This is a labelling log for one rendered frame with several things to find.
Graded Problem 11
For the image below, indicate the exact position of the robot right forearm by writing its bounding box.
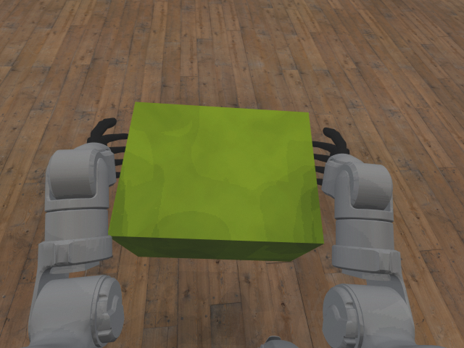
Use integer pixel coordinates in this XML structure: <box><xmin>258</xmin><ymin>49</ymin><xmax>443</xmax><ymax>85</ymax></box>
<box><xmin>321</xmin><ymin>154</ymin><xmax>415</xmax><ymax>333</ymax></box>

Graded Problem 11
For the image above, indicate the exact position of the robot right upper arm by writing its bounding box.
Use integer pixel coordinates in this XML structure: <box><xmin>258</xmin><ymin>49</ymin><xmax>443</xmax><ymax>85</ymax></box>
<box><xmin>322</xmin><ymin>283</ymin><xmax>446</xmax><ymax>348</ymax></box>

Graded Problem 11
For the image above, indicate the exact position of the carton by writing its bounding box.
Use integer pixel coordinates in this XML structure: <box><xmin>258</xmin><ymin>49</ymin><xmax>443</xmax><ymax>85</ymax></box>
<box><xmin>108</xmin><ymin>102</ymin><xmax>324</xmax><ymax>262</ymax></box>

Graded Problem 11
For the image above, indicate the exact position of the robot left upper arm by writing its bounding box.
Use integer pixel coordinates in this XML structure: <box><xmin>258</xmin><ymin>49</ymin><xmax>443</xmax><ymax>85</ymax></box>
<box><xmin>21</xmin><ymin>275</ymin><xmax>124</xmax><ymax>348</ymax></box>

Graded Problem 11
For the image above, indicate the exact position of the robot right hand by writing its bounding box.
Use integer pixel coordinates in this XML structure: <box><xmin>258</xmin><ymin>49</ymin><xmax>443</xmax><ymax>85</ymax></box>
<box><xmin>312</xmin><ymin>128</ymin><xmax>349</xmax><ymax>185</ymax></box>

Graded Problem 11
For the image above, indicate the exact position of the robot left hand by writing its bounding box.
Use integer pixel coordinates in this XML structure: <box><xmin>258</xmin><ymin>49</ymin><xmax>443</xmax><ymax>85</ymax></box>
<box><xmin>87</xmin><ymin>118</ymin><xmax>128</xmax><ymax>178</ymax></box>

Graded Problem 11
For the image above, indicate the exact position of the robot left forearm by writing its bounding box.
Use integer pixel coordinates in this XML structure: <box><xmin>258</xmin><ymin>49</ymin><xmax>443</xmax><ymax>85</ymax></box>
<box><xmin>28</xmin><ymin>142</ymin><xmax>117</xmax><ymax>341</ymax></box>

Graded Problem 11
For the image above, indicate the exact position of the robot right shin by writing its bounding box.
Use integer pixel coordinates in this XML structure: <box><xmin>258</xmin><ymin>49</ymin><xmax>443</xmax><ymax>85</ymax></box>
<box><xmin>265</xmin><ymin>336</ymin><xmax>281</xmax><ymax>343</ymax></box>

